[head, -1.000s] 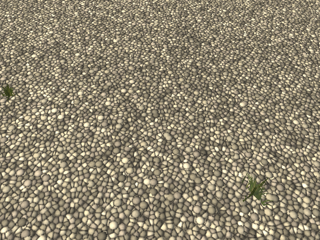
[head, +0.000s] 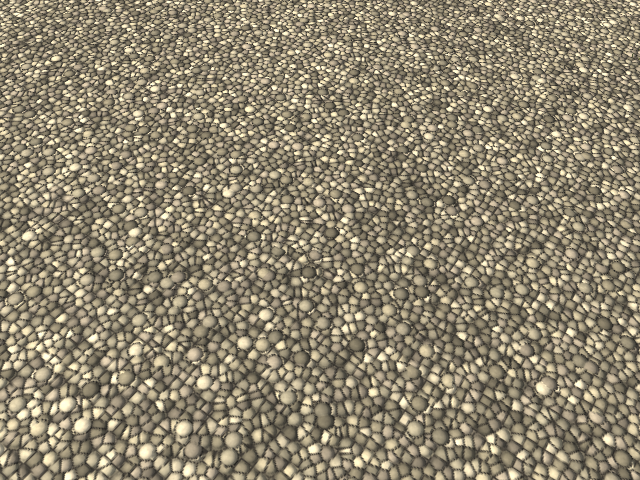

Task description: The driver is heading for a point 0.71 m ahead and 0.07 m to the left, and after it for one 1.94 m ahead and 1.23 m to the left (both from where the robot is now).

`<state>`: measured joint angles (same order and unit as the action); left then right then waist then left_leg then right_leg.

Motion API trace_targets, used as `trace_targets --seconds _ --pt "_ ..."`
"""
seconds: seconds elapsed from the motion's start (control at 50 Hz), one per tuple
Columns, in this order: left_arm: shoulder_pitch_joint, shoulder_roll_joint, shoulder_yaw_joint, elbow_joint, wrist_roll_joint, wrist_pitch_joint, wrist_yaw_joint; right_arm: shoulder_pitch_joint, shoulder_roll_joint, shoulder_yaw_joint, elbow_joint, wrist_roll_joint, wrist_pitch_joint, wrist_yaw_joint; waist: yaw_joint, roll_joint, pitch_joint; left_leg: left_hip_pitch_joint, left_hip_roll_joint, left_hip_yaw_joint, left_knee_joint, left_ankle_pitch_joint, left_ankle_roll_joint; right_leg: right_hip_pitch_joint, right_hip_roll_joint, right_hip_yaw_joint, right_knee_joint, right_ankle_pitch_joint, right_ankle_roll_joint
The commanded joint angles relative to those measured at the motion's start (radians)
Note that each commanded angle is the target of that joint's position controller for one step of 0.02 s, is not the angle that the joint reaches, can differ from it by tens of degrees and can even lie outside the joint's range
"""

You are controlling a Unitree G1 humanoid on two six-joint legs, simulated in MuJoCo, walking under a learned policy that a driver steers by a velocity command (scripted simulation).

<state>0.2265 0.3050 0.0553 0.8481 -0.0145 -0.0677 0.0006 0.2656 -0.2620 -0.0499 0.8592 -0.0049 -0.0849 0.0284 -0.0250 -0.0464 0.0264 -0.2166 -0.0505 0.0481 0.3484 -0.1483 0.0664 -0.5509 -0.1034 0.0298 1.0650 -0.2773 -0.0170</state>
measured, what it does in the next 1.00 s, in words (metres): walks ahead: right foot, then left foot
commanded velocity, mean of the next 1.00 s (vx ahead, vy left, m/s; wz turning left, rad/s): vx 0.50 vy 0.00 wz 0.17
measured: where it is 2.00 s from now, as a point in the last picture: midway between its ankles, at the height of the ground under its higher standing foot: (239, 260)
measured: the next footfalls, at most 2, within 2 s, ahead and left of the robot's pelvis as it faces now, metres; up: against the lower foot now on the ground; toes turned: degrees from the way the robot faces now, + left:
right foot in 0.32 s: +0.36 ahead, -0.16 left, +0.00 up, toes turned -2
left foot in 0.88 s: +0.66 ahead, +0.09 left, +0.00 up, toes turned +11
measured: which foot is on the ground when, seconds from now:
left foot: down 0.00-0.34, up 0.36-0.86, down 0.88-1.00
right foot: up 0.00-0.30, down 0.32-0.90, up 0.92-1.00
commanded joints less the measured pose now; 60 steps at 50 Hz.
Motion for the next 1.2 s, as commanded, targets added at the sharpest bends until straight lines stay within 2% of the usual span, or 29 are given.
trace_targets --seconds 0.02,0.12,0.22,0.28,0.3,0.32,0.34,0.36,0.38,0.4,0.42,0.44,0.48,0.56,0.66,0.76,0.82,0.84,0.86,0.88,0.9,0.92,0.94,0.96,0.98,1.02,1.06,1.12,1.2 --pt "0.009 0.052 0.015 -0.055 0.01 0.005 0.006 -0.033 -0.146 -0.032 -0.045 0.001 -0.024 -0.011 0.031 0.114 -0.009 0.044 0.267 -0.224 -0.232 0.141 0.177 -0.102 -0.05 0.029 -0.093 0.123 0.028" --pt "-0.157 0.018 0.002 -0.096 0.008 -0.009 -0.009 0.038 -0.169 -0.034 -0.003 0.013 -0.012 -0.028 -0.022 0.102 0.024 0.072 0.225 -0.118 -0.245 0.161 0.136 -0.072 -0.011 -0.012 -0.4 0.368 0.035" --pt "-0.277 0.029 -0.002 -0.144 -0.003 -0.02 -0.034 0.116 -0.183 -0.04 0.052 0.023 0.011 -0.034 -0.053 0.1 0.055 0.226 0.291 -0.128 -0.187 0.177 0.126 -0.096 0.014 -0.008 -0.53 0.333 0.005" --pt "-0.231 0.063 0.009 -0.14 -0.001 -0.026 -0.044 0.101 -0.2 -0.049 0.061 0.026 0.027 -0.04 -0.007 0.121 0.021 0.299 0.317 -0.133 -0.094 0.354 0.099 -0.008 0.044 -0.027 -0.564 0.22 -0.036" --pt "-0.147 0.086 0.022 -0.117 0.001 -0.027 -0.042 0.078 -0.204 -0.05 0.058 0.026 0.033 -0.042 0.045 0.127 -0.029 0.292 0.294 -0.109 0.005 0.514 0.082 0.119 0.076 -0.059 -0.585 0.21 -0.057" --pt "0.01 0.131 0.047 -0.066 0.004 -0.027 -0.034 0.076 -0.181 -0.041 0.054 0.021 0.038 -0.043 0.113 0.106 -0.131 0.231 0.238 -0.069 0.191 0.577 0.055 0.345 0.09 -0.071 -0.586 0.229 -0.087" --pt "0.187 0.205 0.067 -0.032 0.013 -0.022 -0.024 0.096 -0.132 -0.019 0.03 -0.003 0.038 -0.044 0.163 -0.019 -0.286 0.026 0.172 -0.022 0.509 0.297 0.019 0.652 -0.093 0.138 -0.553 0.253 -0.149" --pt "0.219 0.258 0.077 -0.009 0.01 -0.017 -0.031 0.221 -0.009 0.015 0.029 0.002 0.015 -0.032 0.09 -0.287 -0.385 -0.366 -0.019 -0.053 0.82 -0.377 -0.038 0.945 -0.281 0.612 -0.686 0.013 -0.303" --pt "0.2 0.154 0.048 -0.022 0.001 -0.019 -0.032 0.15 -0.123 -0.009 0.039 0.024 -0.007 -0.026 0.132 -0.161 -0.341 -0.477 0.03 -0.177 0.93 -0.438 -0.023 0.913 -0.263 0.657 -0.758 -0.125 -0.272" --pt "0.121 0.122 0.037 -0.035 0.004 -0.022 -0.028 0.055 -0.168 -0.022 0.009 0.049 -0.022 -0.02 0.122 -0.11 -0.202 -0.536 0.079 -0.158 0.937 -0.347 -0.007 0.79 -0.236 0.519 -0.78 -0.094 -0.233" --pt "0.051 0.11 0.032 -0.049 0.011 -0.024 -0.027 0.006 -0.16 -0.021 0.001 0.046 -0.027 -0.026 0.094 -0.03 -0.128 -0.507 0.131 -0.129 0.897 -0.253 -0.008 0.656 -0.201 0.416 -0.804 0.008 -0.216" --pt "0.006 0.084 0.026 -0.053 0.018 -0.026 -0.029 -0.019 -0.151 -0.026 -0.001 0.03 -0.025 -0.03 0.07 -0.006 -0.071 -0.475 0.161 -0.122 0.84 -0.194 -0.015 0.547 -0.169 0.338 -0.833 0.107 -0.211" --pt "-0.018 0.06 0.018 -0.049 0.027 -0.034 -0.031 0.017 -0.116 -0.026 0.01 0.023 -0.004 -0.03 0.025 -0.036 -0.065 -0.378 0.192 -0.128 0.78 -0.136 -0.026 0.448 -0.133 0.253 -0.884 0.201 -0.208" --pt "0.016 0.099 0.03 -0.015 0.022 -0.042 -0.017 -0.048 -0.085 -0.021 -0.009 0.017 0.022 -0.034 0.022 -0.009 -0.012 -0.451 0.208 -0.118 0.625 -0.011 -0.063 0.417 -0.13 0.132 -0.952 0.288 -0.221" --pt "0.051 0.112 0.031 0.019 0.023 -0.038 0.001 -0.178 -0.063 -0.012 -0.045 0.023 0.016 -0.015 0.067 -0.007 0.025 -0.421 0.166 -0.088 0.361 0.247 -0.058 0.428 -0.09 -0.045 -0.985 0.308 -0.164" --pt "0.112 0.119 0.036 0.065 0.012 -0.017 0.007 -0.295 -0.057 -0.005 -0.108 0.027 0.015 0.01 0.105 0.01 0.064 -0.47 0.138 -0.065 0.241 0.223 -0.026 0.604 -0.148 -0.113 -0.943 0.369 -0.146" --pt "0.089 0.146 0.047 0.063 0.004 0.007 0.017 -0.285 -0.081 -0.015 -0.137 0.025 0.016 0.03 0.071 -0.017 0.041 -0.422 0.096 -0.008 0.225 0.077 0.015 0.692 -0.175 -0.15 -0.819 0.669 -0.117" --pt "0.077 0.161 0.052 0.056 0.003 0.015 0.023 -0.242 -0.102 -0.027 -0.135 0.023 0.019 0.033 0.043 -0.037 0.0 -0.347 0.062 0.027 0.235 0.022 0.033 0.702 -0.173 -0.167 -0.73 0.85 -0.104" --pt "0.062 0.166 0.053 0.048 0.005 0.027 0.03 -0.131 -0.133 -0.047 -0.113 0.023 0.022 0.032 -0.021 -0.041 -0.065 -0.203 0.02 0.054 0.221 0.009 0.057 0.679 -0.155 -0.192 -0.572 0.974 -0.084" --pt "0.06 0.155 0.046 0.035 0.008 0.033 0.038 0.033 -0.192 -0.081 -0.071 0.026 0.025 0.022 -0.097 -0.007 -0.152 0.045 0.0 0.022 0.18 0.046 0.095 0.558 -0.111 -0.215 -0.346 0.92 -0.048" --pt "0.118 0.085 0.02 -0.006 0.03 0.016 0.032 0.168 -0.305 -0.116 -0.054 0.025 0.034 0.002 -0.101 0.179 -0.279 0.434 0.23 -0.37 0.175 -0.003 0.229 0.177 -0.013 -0.227 0.034 0.512 0.012" --pt "0.127 0.013 -0.008 -0.022 0.033 -0.024 0.014 0.138 -0.296 -0.103 -0.073 0.039 0.03 0.002 -0.051 0.282 -0.379 0.624 0.391 -0.852 -0.013 -0.141 0.362 -0.119 0.178 -0.055 0.286 -0.277 0.046" --pt "0.031 0.097 0.013 -0.043 -0.007 -0.063 -0.005 0.134 -0.226 -0.08 -0.077 0.027 0.025 0.002 -0.095 0.207 -0.329 0.597 0.369 -0.781 -0.053 -0.173 0.312 -0.23 0.109 0.076 0.334 -0.255 0.013" --pt "-0.034 0.109 0.013 -0.065 -0.029 -0.082 -0.01 0.089 -0.186 -0.071 -0.085 0.021 0.018 -0.001 -0.084 0.15 -0.216 0.474 0.33 -0.633 -0.055 -0.119 0.271 -0.251 0.062 0.06 0.286 -0.174 -0.011" --pt "-0.055 0.102 0.016 -0.065 -0.013 -0.088 -0.005 0.025 -0.162 -0.063 -0.097 0.019 0.014 0.0 -0.04 0.062 -0.127 0.313 0.288 -0.526 -0.072 -0.023 0.243 -0.209 0.023 0.052 0.181 -0.108 -0.011" --pt "-0.042 0.11 0.031 -0.06 0.018 -0.067 0.003 -0.053 -0.122 -0.048 -0.129 0.007 0.012 -0.006 0.023 0.079 -0.075 0.122 0.235 -0.433 -0.117 0.105 0.226 -0.079 -0.016 0.055 0.06 -0.044 0.008" --pt "-0.028 0.084 0.03 -0.065 0.028 -0.045 0.007 -0.054 -0.145 -0.054 -0.136 0.011 0.011 -0.016 0.043 0.09 -0.058 0.037 0.216 -0.386 -0.146 0.174 0.236 -0.045 -0.012 0.038 -0.025 -0.01 0.041" --pt "-0.13 0.06 0.023 -0.104 0.031 -0.034 0.012 -0.008 -0.183 -0.065 -0.127 0.018 0.011 -0.036 0.017 0.09 -0.021 -0.021 0.175 -0.319 -0.157 0.199 0.209 -0.055 0.015 0.022 -0.234 0.167 0.081" --pt "-0.264 0.033 0.011 -0.148 0.018 -0.044 -0.002 0.054 -0.184 -0.066 -0.11 0.025 0.023 -0.046 -0.041 0.121 -0.009 -0.059 0.131 -0.298 -0.136 0.093 0.151 0.048 0.079 0.01 -0.491 0.39 0.082"
Velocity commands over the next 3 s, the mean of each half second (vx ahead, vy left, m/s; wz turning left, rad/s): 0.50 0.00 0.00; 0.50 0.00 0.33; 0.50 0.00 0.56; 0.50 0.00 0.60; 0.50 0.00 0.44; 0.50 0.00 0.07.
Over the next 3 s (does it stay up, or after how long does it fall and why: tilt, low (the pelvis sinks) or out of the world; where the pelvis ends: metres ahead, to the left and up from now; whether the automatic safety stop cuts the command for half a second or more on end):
stays up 1.36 0.70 -0.01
